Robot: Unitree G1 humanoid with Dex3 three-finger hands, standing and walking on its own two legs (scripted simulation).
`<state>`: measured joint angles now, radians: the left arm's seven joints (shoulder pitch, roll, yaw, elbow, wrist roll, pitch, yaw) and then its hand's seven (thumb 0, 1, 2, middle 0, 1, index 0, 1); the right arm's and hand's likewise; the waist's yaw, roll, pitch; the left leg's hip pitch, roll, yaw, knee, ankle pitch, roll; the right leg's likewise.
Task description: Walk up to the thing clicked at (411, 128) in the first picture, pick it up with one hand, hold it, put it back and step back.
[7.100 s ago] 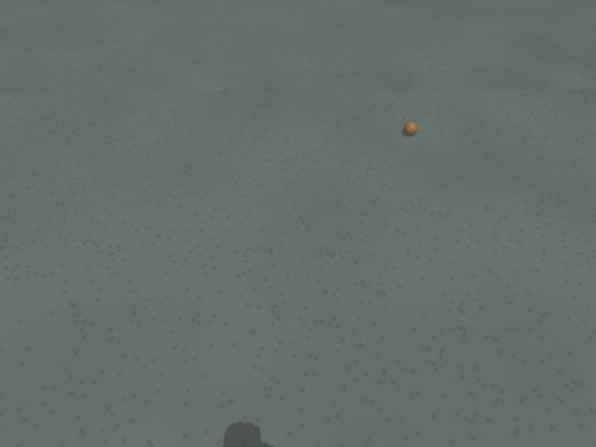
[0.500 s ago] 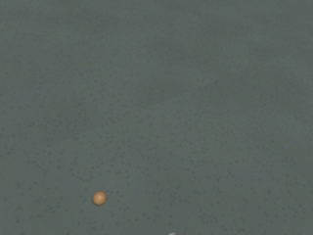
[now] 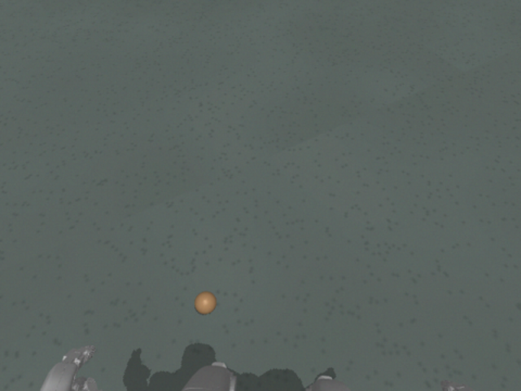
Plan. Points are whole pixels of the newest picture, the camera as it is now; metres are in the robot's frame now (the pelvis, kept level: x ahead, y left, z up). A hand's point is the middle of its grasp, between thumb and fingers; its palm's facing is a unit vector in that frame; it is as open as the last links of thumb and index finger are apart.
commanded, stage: walk up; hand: left
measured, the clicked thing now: (205, 302) +0.45 +0.22 -0.71
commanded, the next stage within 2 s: none
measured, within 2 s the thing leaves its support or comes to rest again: neither
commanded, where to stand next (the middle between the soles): +0.08 -0.02 m, yaw +0 degrees
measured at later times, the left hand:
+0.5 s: hand out of the picture +0.00 +0.26 -0.14, palm faces -0.06 -0.91 -0.42, open 7.4 cm
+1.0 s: hand out of the picture +0.05 +0.27 -0.13, palm faces +0.00 -0.90 -0.44, open 7.4 cm
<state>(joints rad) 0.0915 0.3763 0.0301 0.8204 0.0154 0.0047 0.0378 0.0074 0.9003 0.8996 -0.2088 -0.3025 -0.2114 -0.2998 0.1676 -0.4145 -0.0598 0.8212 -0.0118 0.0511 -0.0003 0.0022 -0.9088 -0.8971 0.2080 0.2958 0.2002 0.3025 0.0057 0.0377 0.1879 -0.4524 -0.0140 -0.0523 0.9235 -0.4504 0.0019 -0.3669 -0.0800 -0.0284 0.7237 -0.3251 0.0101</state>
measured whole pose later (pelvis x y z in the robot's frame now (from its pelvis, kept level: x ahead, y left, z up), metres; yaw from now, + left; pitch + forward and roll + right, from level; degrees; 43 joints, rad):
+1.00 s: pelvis -0.01 -0.01 +0.01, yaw +3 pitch -4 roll +0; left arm 0.24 0.41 0.02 0.84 0.01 -0.03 0.02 0.01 0.90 0.90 -0.21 -0.30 -0.21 -0.30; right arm 0.21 -0.37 -0.05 0.78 -0.01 0.00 0.06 0.00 -0.91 -0.90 0.21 0.30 0.20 0.30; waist 0.00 0.02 0.16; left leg -0.34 -0.03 -0.01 0.64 -0.25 0.06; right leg -0.42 -0.05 0.02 1.12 -0.51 -0.05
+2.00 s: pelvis +0.03 -0.01 +0.03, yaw +1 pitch -2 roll +0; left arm 0.08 0.35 -0.01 1.14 0.00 -0.02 -0.01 0.01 0.91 0.90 -0.20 -0.30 -0.21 -0.30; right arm 0.07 -0.37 -0.01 1.11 0.00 -0.02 0.01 0.00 -0.91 -0.90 0.21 0.30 0.20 0.30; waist 0.01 0.00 0.06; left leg -0.12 0.02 0.00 0.39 -0.24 -0.02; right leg -0.21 -0.02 0.01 0.40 -0.15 0.02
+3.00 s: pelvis -0.03 -0.03 +0.01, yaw -3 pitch -4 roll -1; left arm 0.24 0.42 0.07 0.94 0.04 -0.06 -0.03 0.01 0.91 0.90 -0.20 -0.30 -0.21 -0.30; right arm 0.35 -0.45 -0.08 0.92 -0.03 0.02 0.04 0.01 -0.91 -0.90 0.21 0.30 0.20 0.30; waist -0.04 0.04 0.09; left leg -0.24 0.07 -0.04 0.78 -0.47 0.04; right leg -0.23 0.02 -0.03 0.54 -0.24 -0.01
